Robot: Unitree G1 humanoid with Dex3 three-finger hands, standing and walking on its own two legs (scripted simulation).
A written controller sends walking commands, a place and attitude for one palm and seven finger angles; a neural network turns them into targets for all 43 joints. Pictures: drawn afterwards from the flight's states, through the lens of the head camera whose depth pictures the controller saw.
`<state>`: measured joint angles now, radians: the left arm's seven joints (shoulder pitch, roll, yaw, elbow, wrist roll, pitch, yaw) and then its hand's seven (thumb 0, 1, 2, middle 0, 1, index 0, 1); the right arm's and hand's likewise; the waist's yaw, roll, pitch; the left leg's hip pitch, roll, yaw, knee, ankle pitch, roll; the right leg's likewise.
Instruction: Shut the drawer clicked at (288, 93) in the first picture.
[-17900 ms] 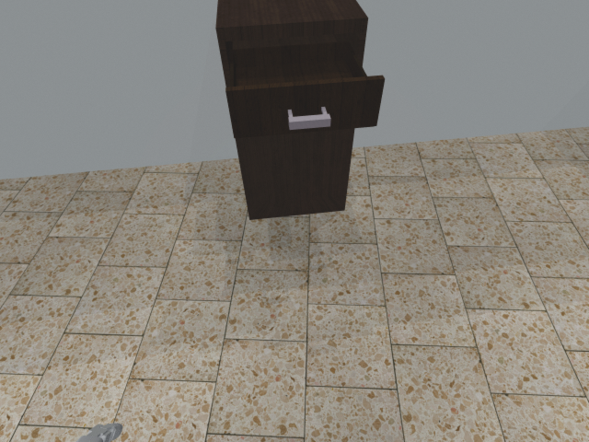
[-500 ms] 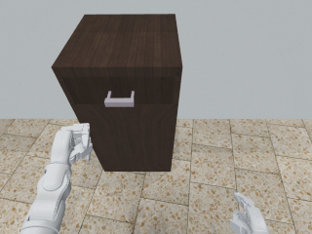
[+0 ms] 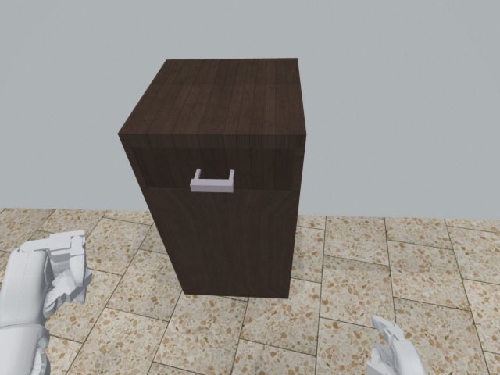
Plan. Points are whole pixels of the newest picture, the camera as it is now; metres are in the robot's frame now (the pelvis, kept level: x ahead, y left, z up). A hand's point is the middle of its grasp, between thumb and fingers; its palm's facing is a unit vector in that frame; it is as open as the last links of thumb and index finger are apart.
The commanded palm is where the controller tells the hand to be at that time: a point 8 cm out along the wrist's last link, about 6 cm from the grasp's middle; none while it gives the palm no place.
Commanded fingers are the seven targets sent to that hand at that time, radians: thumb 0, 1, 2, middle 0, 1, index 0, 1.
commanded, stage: draw the hand back to the body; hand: left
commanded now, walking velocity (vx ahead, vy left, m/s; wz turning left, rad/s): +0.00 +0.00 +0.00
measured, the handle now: (213, 179) +0.58 +0.16 -0.05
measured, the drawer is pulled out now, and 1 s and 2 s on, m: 0.00 0.00 0.00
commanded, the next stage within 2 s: step back with the hand held close in 0.24 s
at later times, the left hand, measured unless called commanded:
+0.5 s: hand (55, 271) +0.18 +0.25 +0.18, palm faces +0.40 -0.81 -0.44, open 3.2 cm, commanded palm +0.12 +0.28 +0.17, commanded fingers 0.00 0.90 0.90 -1.40 -1.60 -1.40 -1.60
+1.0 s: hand (37, 319) +0.14 +0.25 +0.15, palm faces +0.30 -0.81 -0.50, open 3.2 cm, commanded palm +0.07 +0.30 +0.17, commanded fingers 0.00 0.90 0.90 -1.40 -1.60 -1.40 -1.60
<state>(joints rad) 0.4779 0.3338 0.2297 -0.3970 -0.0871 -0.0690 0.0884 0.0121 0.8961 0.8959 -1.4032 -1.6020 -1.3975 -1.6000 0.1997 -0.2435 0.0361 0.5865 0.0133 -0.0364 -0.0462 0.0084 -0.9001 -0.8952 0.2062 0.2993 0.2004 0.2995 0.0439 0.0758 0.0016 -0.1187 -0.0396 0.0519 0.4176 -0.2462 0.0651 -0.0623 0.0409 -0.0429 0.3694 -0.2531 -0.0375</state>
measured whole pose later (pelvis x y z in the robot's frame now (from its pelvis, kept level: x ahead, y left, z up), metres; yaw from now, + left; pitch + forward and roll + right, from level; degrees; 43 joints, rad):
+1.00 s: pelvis -0.06 +0.02 -0.01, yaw -1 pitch +1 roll -1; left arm 0.63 0.39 0.37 -0.57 -0.04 -0.21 0.12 0.01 0.89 0.90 -1.41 -1.60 -1.40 -1.60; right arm 0.17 -0.23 -0.01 0.52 0.01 -0.02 -0.06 0.01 -0.90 -0.90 0.21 0.30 0.20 0.30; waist 0.00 0.03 0.04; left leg -0.36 -0.04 0.08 0.53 -0.20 0.10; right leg -0.32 0.03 -0.03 0.51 -0.22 -0.01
